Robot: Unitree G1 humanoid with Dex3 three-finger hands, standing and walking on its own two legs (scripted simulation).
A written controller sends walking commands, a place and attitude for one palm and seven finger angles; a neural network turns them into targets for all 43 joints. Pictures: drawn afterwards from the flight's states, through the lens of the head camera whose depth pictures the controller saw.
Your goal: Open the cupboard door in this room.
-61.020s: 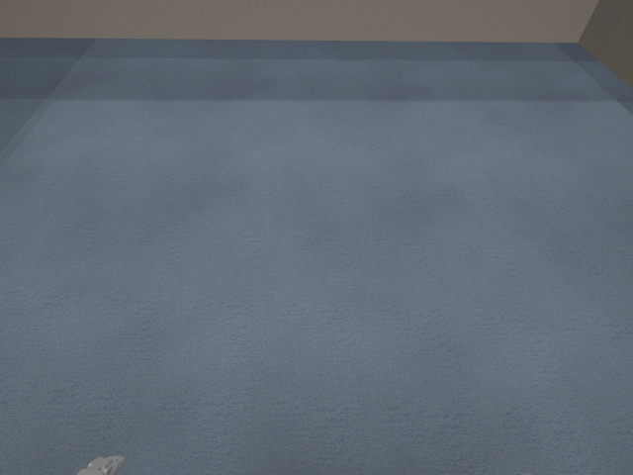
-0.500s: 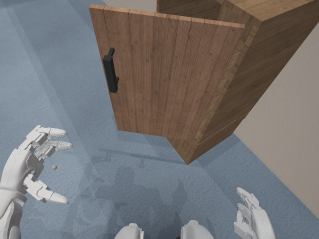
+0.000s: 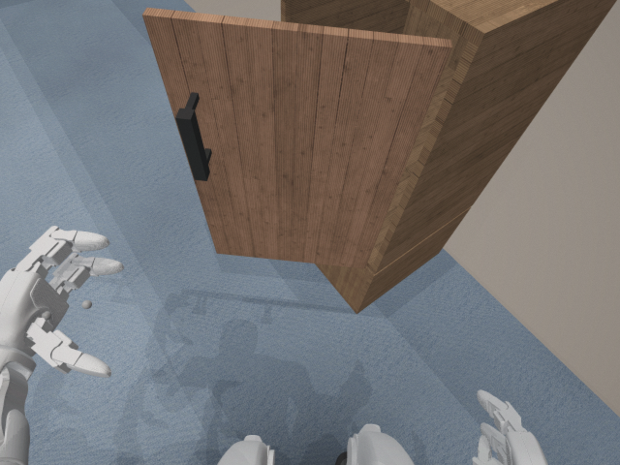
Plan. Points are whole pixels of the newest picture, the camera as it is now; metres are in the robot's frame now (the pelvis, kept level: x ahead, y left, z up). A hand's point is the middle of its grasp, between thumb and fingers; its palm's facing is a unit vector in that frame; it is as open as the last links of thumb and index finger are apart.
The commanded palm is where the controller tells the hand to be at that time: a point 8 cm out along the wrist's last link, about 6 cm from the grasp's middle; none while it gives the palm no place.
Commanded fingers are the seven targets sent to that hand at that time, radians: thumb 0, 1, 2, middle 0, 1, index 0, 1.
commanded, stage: raise the hand with hooked fingers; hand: left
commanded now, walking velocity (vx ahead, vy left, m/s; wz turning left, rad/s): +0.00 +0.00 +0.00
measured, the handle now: (197, 138) +0.56 +0.21 +0.04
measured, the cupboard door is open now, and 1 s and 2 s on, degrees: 48 48 48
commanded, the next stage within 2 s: move the hooked fingers beside the handle in 0.22 s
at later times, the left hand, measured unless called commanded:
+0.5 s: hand (90, 295) +0.30 +0.27 +0.05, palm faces -0.02 -1.00 -0.03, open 14.0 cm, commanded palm +0.29 +0.32 +0.05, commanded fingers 0.00 -0.50 0.30 -0.30 -1.20 -0.30 -1.20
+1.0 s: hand (117, 232) +0.38 +0.27 +0.04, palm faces -0.05 -1.00 -0.02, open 14.0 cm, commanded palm +0.37 +0.32 +0.05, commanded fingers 0.00 -0.50 0.30 -0.30 -1.20 -0.30 -1.20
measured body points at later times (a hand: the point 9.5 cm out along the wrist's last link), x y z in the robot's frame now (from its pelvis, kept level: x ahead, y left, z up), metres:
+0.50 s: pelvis -0.01 -0.01 +0.00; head +0.08 +0.01 +0.44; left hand +0.29 +0.32 +0.05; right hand +0.16 -0.25 -0.08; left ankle -0.03 +0.09 -0.67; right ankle +0.04 -0.12 -0.67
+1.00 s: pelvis -0.01 -0.01 -0.01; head +0.10 +0.02 +0.43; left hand +0.38 +0.32 +0.05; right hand +0.08 -0.28 -0.10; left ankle -0.03 +0.09 -0.67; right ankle +0.04 -0.12 -0.67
